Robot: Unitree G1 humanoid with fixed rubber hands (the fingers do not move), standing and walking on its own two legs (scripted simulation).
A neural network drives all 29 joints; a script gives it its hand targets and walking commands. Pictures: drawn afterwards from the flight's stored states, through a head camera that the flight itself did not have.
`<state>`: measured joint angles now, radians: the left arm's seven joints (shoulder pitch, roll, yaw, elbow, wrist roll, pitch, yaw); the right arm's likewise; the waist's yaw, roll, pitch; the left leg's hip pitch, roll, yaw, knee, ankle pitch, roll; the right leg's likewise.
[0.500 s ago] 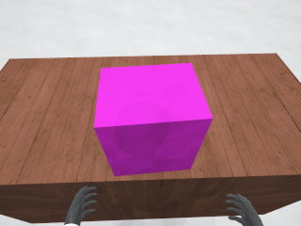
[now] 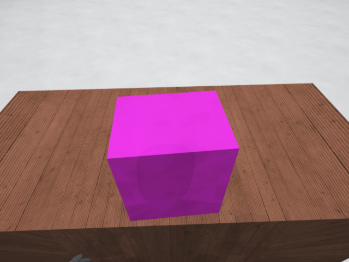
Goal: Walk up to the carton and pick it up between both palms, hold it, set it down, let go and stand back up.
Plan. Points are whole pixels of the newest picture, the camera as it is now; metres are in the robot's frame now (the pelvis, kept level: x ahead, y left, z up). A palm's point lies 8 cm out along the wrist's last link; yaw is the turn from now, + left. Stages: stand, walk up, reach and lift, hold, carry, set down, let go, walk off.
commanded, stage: stand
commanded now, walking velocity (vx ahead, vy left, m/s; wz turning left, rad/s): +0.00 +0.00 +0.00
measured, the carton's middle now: (171, 158) +0.37 +0.03 +0.05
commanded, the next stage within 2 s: none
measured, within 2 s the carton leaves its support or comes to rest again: neither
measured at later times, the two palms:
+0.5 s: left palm out of the picture +0.08 +0.27 -0.10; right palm out of the picture +0.07 -0.27 -0.11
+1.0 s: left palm out of the picture +0.06 +0.27 -0.11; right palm out of the picture +0.04 -0.27 -0.11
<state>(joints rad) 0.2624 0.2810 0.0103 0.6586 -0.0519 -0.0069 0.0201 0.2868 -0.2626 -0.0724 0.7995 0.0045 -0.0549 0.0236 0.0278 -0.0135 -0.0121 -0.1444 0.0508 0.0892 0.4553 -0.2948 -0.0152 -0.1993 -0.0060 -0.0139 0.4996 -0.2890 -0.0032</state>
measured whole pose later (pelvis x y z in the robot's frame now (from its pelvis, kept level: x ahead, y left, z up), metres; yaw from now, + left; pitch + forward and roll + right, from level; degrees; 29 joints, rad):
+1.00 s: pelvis -0.02 +0.00 +0.00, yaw +0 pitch -2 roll +0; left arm 0.26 0.28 0.01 0.84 -0.05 -0.03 0.02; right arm 0.29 -0.27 -0.06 0.91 0.00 -0.04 0.02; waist 0.03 -0.01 -0.03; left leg -0.15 0.05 0.09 0.46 -0.27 -0.02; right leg -0.20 -0.01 -0.01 0.48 -0.25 0.00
